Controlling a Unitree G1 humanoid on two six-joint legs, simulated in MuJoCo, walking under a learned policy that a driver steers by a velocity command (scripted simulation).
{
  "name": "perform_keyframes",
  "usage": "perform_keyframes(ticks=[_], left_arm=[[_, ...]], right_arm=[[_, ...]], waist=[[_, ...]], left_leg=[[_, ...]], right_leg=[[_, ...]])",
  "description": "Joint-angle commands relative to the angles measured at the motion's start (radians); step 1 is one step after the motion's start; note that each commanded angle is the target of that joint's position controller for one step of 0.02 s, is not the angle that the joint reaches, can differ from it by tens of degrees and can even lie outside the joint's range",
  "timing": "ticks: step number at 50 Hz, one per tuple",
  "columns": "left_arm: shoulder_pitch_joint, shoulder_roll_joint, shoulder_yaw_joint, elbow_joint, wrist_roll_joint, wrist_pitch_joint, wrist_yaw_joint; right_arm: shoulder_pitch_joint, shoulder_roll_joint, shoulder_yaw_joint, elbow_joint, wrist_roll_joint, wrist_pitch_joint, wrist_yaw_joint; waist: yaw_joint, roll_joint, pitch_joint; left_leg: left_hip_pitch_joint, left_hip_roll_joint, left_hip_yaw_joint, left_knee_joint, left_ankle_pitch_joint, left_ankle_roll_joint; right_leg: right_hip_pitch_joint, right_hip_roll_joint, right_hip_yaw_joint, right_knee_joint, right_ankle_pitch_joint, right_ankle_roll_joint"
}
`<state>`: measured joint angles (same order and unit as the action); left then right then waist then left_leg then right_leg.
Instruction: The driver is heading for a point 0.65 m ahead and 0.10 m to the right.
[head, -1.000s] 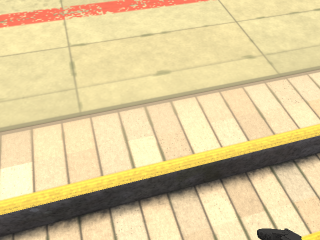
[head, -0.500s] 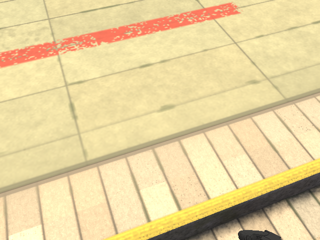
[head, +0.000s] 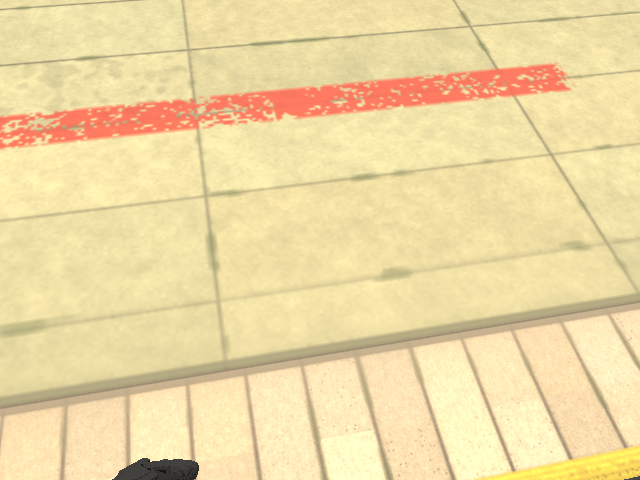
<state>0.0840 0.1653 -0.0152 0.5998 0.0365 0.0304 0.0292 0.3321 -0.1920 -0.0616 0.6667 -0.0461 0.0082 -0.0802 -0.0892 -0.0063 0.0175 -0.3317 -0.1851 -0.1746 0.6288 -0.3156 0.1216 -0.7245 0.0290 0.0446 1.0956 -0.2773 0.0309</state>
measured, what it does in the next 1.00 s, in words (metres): climbs: right foot, then left foot 0.15 m higher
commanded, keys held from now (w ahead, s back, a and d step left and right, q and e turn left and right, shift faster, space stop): w+q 0.02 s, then w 0.20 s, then w+e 0.68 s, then no key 0.10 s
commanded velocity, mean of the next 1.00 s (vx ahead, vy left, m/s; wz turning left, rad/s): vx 0.40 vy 0.00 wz -0.18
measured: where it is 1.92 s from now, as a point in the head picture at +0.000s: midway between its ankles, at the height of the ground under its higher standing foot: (290, 340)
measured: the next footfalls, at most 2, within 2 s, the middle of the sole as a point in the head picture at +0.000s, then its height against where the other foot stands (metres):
right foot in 0.16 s outside the picture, level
left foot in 0.62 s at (229, 454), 0.15 m higher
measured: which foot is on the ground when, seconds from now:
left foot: down 0.00-0.16, up 0.18-0.60, down 0.62-1.00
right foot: up 0.00-0.14, down 0.16-0.64, up 0.66-1.00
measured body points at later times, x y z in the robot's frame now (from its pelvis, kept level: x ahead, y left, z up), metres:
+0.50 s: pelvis +0.20 -0.01 +0.01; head +0.23 -0.03 +0.46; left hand +0.08 +0.19 -0.11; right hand +0.46 -0.16 -0.05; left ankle +0.29 +0.11 -0.44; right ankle +0.10 -0.12 -0.73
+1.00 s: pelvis +0.50 +0.03 +0.16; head +0.52 +0.02 +0.61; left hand +0.78 +0.18 +0.09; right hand +0.43 -0.21 +0.02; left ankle +0.43 +0.13 -0.58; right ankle +0.64 -0.12 -0.50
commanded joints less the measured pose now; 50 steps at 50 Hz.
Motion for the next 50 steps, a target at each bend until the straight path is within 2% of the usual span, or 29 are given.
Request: perform_keyframes(ticks=[1,4,6,7,8,9,10,11,12,15,17,18,21,24,25,27,29,30,31,32,33,34,36,38,40,41,45,47,50], left_arm=[[-0.1,0.06,0.019,-0.098,-0.003,-0.03,-0.011],[-0.054,0.05,0.017,-0.089,-0.031,-0.048,-0.016],[0.093,0.041,0.028,-0.049,-0.046,-0.063,-0.004],[0.164,0.066,0.045,-0.026,-0.029,-0.074,0.011],[0.249,0.136,0.064,-0.021,0.001,-0.092,0.023],[0.302,0.229,0.08,-0.002,0.012,-0.096,0.022],[0.336,0.228,0.104,0.03,0.016,-0.101,0.009],[0.3,0.141,0.086,0.031,0.009,-0.111,-0.004],[0.273,0.123,0.077,0.041,-0.002,-0.119,-0.012],[0.319,0.076,0.064,0.115,-0.022,-0.145,-0.019],[0.441,0.069,0.062,0.195,-0.017,-0.161,-0.028],[0.452,0.07,0.062,0.21,-0.019,-0.16,-0.032],[0.494,0.072,0.059,0.272,-0.017,-0.167,-0.036],[0.518,0.083,0.062,0.324,-0.028,-0.153,-0.013],[0.547,0.07,0.066,0.333,-0.029,-0.139,0.014],[0.499,0.077,0.067,0.291,-0.041,-0.12,0.021],[0.486,0.14,0.077,0.285,-0.037,-0.121,0.003],[0.469,0.204,0.098,0.271,-0.034,-0.131,-0.007],[0.424,0.262,0.123,0.263,-0.054,-0.147,-0.032],[0.409,0.199,0.119,0.226,-0.075,-0.169,-0.054],[0.367,0.093,0.115,0.142,-0.052,-0.182,-0.089],[0.384,0.073,0.123,0.123,-0.014,-0.182,-0.093],[0.285,0.013,0.103,0.084,0.012,-0.147,-0.071],[0.23,-0.031,0.08,0.048,0.011,-0.11,-0.051],[0.224,-0.065,0.057,0.021,-0.007,-0.077,-0.044],[0.23,-0.039,0.061,0.024,-0.017,-0.063,-0.04],[0.099,0.082,0.095,0.001,0.003,-0.045,-0.059],[0.066,0.058,0.085,0.016,-0.004,-0.053,-0.072],[-0.027,0.007,0.063,0.013,-0.015,-0.062,-0.082]], right_arm=[[0.024,-0.143,-0.044,-0.061,-0.008,-0.029,0.017],[0.031,-0.132,-0.04,-0.032,0.0,-0.038,0.029],[-0.014,-0.121,-0.031,-0.023,0.017,-0.043,0.043],[-0.018,-0.105,-0.025,-0.014,0.034,-0.056,0.057],[-0.031,-0.059,-0.013,-0.029,0.051,-0.076,0.073],[0.003,-0.007,0.004,-0.05,0.063,-0.083,0.079],[0.037,-0.115,-0.02,-0.034,0.031,-0.071,0.07],[-0.017,-0.131,-0.026,-0.017,0.009,-0.068,0.077],[-0.083,-0.115,-0.022,-0.035,-0.005,-0.074,0.095],[-0.122,-0.035,0.008,-0.041,-0.018,-0.066,0.128],[-0.239,0.054,0.041,-0.079,-0.019,-0.058,0.108],[-0.289,0.071,0.057,-0.122,-0.019,-0.055,0.094],[-0.447,0.095,0.084,-0.214,-0.013,-0.049,0.079],[-0.548,0.094,0.107,-0.302,-0.003,-0.041,0.085],[-0.602,0.103,0.109,-0.341,-0.002,-0.035,0.09],[-0.556,0.095,0.109,-0.314,0.03,-0.026,0.11],[-0.352,0.072,0.075,-0.236,0.049,-0.017,0.095],[-0.184,0.014,0.042,-0.187,0.062,-0.017,0.084],[-0.056,-0.051,0.015,-0.167,0.052,-0.026,0.072],[0.059,-0.143,-0.022,-0.147,0.008,-0.047,0.063],[0.082,-0.243,-0.046,-0.104,0.008,-0.041,0.067],[-0.036,-0.196,-0.042,-0.096,0.019,-0.04,0.07],[-0.148,-0.041,-0.011,-0.016,0.03,-0.073,0.077],[-0.133,0.05,0.019,0.08,0.008,-0.109,0.081],[-0.08,0.065,0.024,0.165,-0.001,-0.128,0.086],[-0.063,0.031,0.018,0.179,0.002,-0.131,0.092],[-0.098,-0.05,0.007,0.176,0.023,-0.16,0.07],[-0.048,-0.086,0.002,0.181,0.028,-0.169,0.06],[0.054,-0.137,-0.008,0.188,0.035,-0.158,0.051]], waist=[[0.006,0.093,-0.048],[0.031,0.138,-0.011],[0.123,0.11,-0.019],[0.158,0.052,-0.061],[0.195,-0.117,-0.13],[0.158,-0.249,-0.172],[0.146,-0.163,-0.164],[0.143,-0.038,-0.09],[0.137,-0.028,-0.014],[0.096,-0.058,0.036],[0.141,-0.1,0.017],[0.122,-0.077,0.038],[0.126,-0.075,0.092],[0.122,-0.057,0.098],[0.145,-0.08,0.084],[0.138,-0.069,0.033],[0.046,-0.13,-0.126],[-0.032,-0.161,-0.218],[-0.116,-0.166,-0.299],[-0.149,-0.023,-0.408],[-0.122,0.308,-0.428],[-0.021,0.271,-0.376],[0.065,0.072,-0.086],[0.119,0.036,-0.015],[0.169,0.052,0.031],[0.18,0.044,0.055],[0.164,0.039,0.054],[0.139,0.007,0.028],[0.063,0.072,0.008]], left_leg=[[0.123,0.254,-0.41,-0.258,-0.111,0.142],[0.053,0.246,-0.37,-0.269,-0.048,0.155],[-0.045,0.218,-0.316,-0.209,0.189,0.116],[-0.095,0.181,-0.248,-0.069,0.329,0.078],[-0.235,0.111,-0.117,0.195,0.208,0.013],[-0.487,0.008,0.009,0.408,-0.207,-0.055],[-0.528,0.062,0.058,0.615,-0.207,-0.068],[-0.549,0.089,0.028,0.74,-0.115,-0.07],[-0.599,0.098,0.043,0.807,-0.076,-0.073],[-0.684,0.154,0.135,0.978,0.026,-0.076],[-0.913,0.144,0.214,1.412,-0.064,-0.057],[-1.011,0.184,0.187,1.48,-0.082,-0.047],[-1.142,0.228,0.202,1.552,-0.101,-0.034],[-1.055,0.277,0.229,1.247,-0.101,-0.039],[-0.969,0.294,0.202,1.166,-0.105,-0.042],[-0.547,0.273,0.313,0.782,-0.124,-0.023],[-0.153,0.149,0.376,0.685,-0.202,0.02],[-0.066,0.118,0.33,0.602,-0.216,0.026],[0.077,0.136,0.249,0.45,-0.185,0.038],[0.27,0.33,-0.104,0.259,-0.432,0.081],[0.332,0.541,-0.653,-0.167,-0.511,0.157],[0.25,0.573,-0.796,-0.284,-0.472,0.173],[0.004,0.548,-0.468,-0.208,-0.496,0.121],[-0.141,0.517,-0.266,-0.212,-0.267,0.078],[-0.132,0.505,-0.098,-0.258,-0.124,0.02],[-0.109,0.475,0.009,-0.304,-0.082,0.007],[-0.052,0.412,0.302,-0.426,0.273,-0.017],[0.05,0.362,0.386,-0.424,0.487,-0.017],[0.232,0.376,0.417,-0.414,0.768,-0.02]], right_leg=[[-0.038,0.004,0.008,-0.094,-0.077,-0.021],[0.166,0.014,-0.051,-0.286,-0.184,-0.046],[0.48,0.028,-0.099,-0.588,-0.037,-0.077],[0.666,0.014,-0.07,-0.687,0.049,-0.085],[0.872,-0.163,0.168,-0.781,-0.079,-0.119],[1.0,-0.401,0.549,-0.859,-0.045,-0.226],[0.898,-0.436,0.672,-0.847,-0.219,-0.315],[0.808,-0.375,0.609,-0.859,-0.402,-0.32],[0.73,-0.319,0.52,-0.869,-0.432,-0.317],[0.631,-0.212,0.35,-0.857,-0.196,-0.285],[0.682,-0.236,0.373,-0.813,-0.003,-0.344],[0.671,-0.247,0.368,-0.815,-0.02,-0.341],[0.592,-0.231,0.36,-0.854,-0.052,-0.31],[0.503,-0.165,0.301,-0.942,-0.039,-0.263],[0.505,-0.194,0.328,-1.015,0.106,-0.278],[0.417,-0.184,0.201,-1.14,0.359,-0.279],[0.458,-0.189,0.115,-0.938,1.184,-0.25],[0.584,-0.208,0.126,-0.737,1.437,-0.218],[0.595,-0.198,0.114,-0.497,1.449,-0.178],[0.413,-0.114,0.098,-0.14,1.121,-0.145],[0.135,0.096,0.087,0.248,0.101,-0.102],[0.009,0.063,0.166,0.551,0.062,-0.116],[-0.101,-0.034,0.046,0.642,0.167,-0.145],[-0.118,-0.036,0.072,0.766,0.107,-0.174],[-0.2,-0.038,0.098,0.73,0.05,-0.182],[-0.215,-0.038,0.097,0.618,0.027,-0.174],[-0.069,-0.047,0.015,0.192,0.268,-0.126],[0.035,-0.037,-0.071,-0.069,0.33,-0.124],[0.186,0.01,-0.18,-0.392,0.309,-0.119]])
